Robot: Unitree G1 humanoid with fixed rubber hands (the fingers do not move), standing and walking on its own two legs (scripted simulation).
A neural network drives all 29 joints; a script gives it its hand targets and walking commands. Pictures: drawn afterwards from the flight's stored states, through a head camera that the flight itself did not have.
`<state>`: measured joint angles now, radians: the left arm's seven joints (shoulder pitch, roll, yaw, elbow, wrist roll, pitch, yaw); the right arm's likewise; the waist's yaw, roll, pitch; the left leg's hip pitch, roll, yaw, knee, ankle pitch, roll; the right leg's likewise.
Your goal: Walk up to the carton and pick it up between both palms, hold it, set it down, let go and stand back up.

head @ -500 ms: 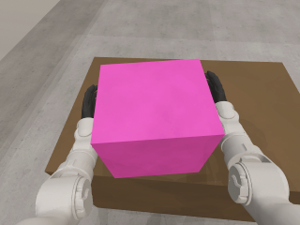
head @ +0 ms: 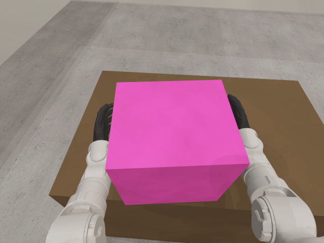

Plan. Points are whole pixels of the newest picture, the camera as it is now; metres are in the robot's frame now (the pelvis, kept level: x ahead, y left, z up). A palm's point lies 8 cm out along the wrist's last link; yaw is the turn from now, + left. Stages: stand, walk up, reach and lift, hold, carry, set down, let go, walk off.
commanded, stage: reach and lift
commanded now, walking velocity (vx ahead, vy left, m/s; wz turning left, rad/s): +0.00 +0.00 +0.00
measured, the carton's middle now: (170, 146) +0.36 -0.01 +0.02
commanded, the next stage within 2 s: none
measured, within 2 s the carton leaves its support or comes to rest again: neither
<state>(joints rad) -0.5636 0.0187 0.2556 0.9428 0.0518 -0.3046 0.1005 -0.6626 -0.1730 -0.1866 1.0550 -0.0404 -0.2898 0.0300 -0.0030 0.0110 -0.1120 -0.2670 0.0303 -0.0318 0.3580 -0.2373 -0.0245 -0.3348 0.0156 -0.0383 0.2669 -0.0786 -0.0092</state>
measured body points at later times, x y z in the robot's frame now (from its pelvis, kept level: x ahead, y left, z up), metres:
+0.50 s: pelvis -0.02 +0.00 +0.00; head -0.02 +0.00 +0.45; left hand +0.38 +0.18 +0.10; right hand +0.40 -0.18 +0.11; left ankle -0.05 +0.13 -0.75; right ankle +0.02 -0.11 -0.75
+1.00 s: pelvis -0.02 +0.00 +0.00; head -0.06 +0.03 +0.45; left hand +0.36 +0.20 +0.16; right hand +0.38 -0.16 +0.16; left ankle -0.05 +0.13 -0.75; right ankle +0.02 -0.11 -0.75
